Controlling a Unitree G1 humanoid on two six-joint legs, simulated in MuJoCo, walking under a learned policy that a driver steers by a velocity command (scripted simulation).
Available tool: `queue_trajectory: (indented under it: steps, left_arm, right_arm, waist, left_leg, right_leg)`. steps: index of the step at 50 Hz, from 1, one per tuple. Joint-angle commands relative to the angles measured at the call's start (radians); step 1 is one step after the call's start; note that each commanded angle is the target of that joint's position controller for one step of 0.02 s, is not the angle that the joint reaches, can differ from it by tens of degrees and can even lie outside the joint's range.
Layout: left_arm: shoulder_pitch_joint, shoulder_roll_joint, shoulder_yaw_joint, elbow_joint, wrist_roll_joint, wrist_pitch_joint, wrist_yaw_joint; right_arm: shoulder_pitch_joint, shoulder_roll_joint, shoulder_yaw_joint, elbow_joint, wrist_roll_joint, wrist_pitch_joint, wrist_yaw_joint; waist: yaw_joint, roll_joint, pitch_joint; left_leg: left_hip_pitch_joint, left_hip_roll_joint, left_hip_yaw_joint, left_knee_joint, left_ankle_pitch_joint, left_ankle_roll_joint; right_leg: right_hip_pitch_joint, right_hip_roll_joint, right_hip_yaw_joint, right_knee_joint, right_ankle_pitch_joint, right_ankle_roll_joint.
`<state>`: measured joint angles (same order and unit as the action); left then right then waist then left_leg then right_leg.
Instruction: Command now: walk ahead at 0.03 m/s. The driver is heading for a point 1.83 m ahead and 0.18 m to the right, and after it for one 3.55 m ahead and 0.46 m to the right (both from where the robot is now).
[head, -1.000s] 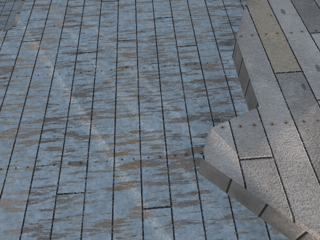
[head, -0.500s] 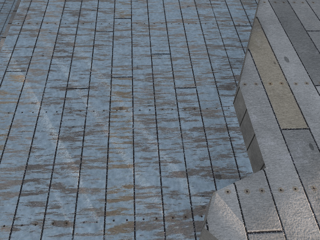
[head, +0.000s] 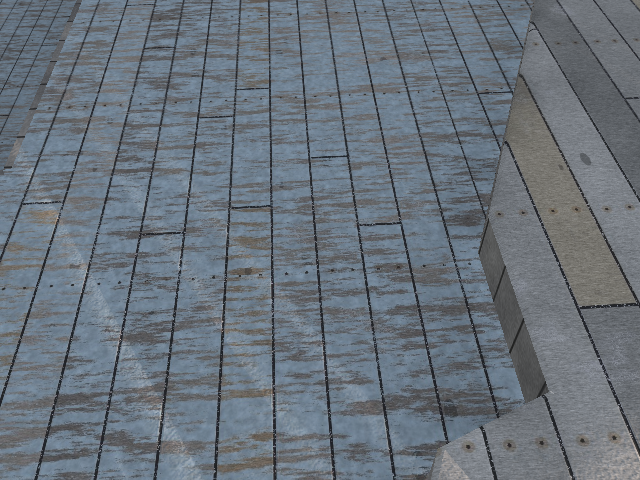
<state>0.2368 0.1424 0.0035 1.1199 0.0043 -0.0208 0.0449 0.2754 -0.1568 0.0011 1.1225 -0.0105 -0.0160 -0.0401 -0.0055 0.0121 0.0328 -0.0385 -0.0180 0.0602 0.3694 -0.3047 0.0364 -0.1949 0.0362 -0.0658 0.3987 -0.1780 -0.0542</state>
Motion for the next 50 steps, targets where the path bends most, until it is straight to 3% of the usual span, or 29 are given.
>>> queue_trajectory:
  steps: [1, 21, 40, 43, 44, 46, 48, 50]
  left_arm:
    - [0.056, 0.083, 0.011, 0.0, 0.001, -0.003, 0.004]
    - [0.127, 0.051, -0.004, 0.061, 0.002, 0.008, 0.001]
    - [0.161, 0.031, -0.012, 0.079, 0.001, 0.008, 0.0]
    - [0.154, 0.042, -0.006, 0.068, 0.003, 0.013, -0.003]
    - [0.146, 0.044, -0.001, 0.057, 0.007, 0.014, -0.008]
    - [0.089, 0.023, 0.0, 0.017, 0.024, 0.01, -0.022]
    - [0.031, 0.02, 0.003, -0.03, 0.037, -0.006, -0.036]
    - [-0.003, 0.043, 0.015, -0.066, 0.033, -0.026, -0.046]
  right_arm:
    - [0.078, -0.061, -0.006, 0.007, 0.001, 0.002, -0.005]
    - [0.128, -0.033, 0.014, 0.047, -0.001, 0.001, -0.008]
    - [0.184, -0.007, 0.022, 0.048, -0.002, -0.008, -0.007]
    - [0.214, -0.038, 0.005, 0.048, -0.007, -0.004, -0.005]
    - [0.221, -0.057, -0.004, 0.043, -0.006, 0.0, -0.004]
    - [0.272, -0.094, -0.025, 0.045, -0.004, 0.005, -0.001]
    - [0.286, -0.099, -0.036, 0.044, -0.008, -0.004, 0.001]
    - [0.3, -0.104, -0.043, 0.042, -0.021, -0.022, 0.005]
  waist:
    - [-0.003, -0.011, 0.009]
    - [0.011, -0.008, 0.058]
    - [0.013, -0.003, 0.068]
    - [0.003, 0.022, 0.074]
    - [-0.005, 0.059, 0.099]
    - [-0.036, 0.125, 0.191]
    - [-0.043, 0.111, 0.251]
    - [-0.043, 0.077, 0.245]
  left_leg:
    - [-0.076, 0.114, -0.096, -0.063, 0.179, 0.013]
    - [-0.129, 0.125, -0.105, -0.082, 0.11, 0.016]
    - [-0.142, 0.126, -0.111, -0.087, 0.117, 0.022]
    - [-0.152, 0.107, -0.129, -0.11, -0.167, 0.053]
    - [-0.164, 0.124, -0.172, -0.132, -0.311, 0.079]
    - [-0.146, 0.246, -0.33, -0.236, -0.525, 0.151]
    - [-0.126, 0.341, -0.413, -0.28, -0.484, 0.203]
    - [-0.036, 0.351, -0.402, -0.267, -0.331, 0.218]
  right_leg:
    - [0.074, -0.145, 0.157, -0.051, 0.288, -0.016]
    - [0.052, -0.128, 0.155, -0.08, 0.137, -0.008]
    - [0.03, -0.127, 0.148, -0.066, 0.116, -0.002]
    - [-0.018, -0.072, 0.11, -0.012, -0.13, -0.014]
    - [-0.075, -0.039, 0.077, 0.047, -0.241, -0.021]
    - [-0.255, 0.001, -0.005, 0.209, -0.286, -0.019]
    - [-0.373, -0.056, -0.014, 0.336, -0.233, -0.023]
    - [-0.469, -0.088, 0.01, 0.4, -0.249, -0.022]
